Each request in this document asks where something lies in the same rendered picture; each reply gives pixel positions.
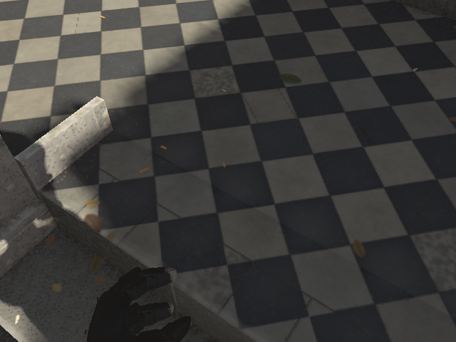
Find stairs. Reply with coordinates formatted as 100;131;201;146
0;193;256;342

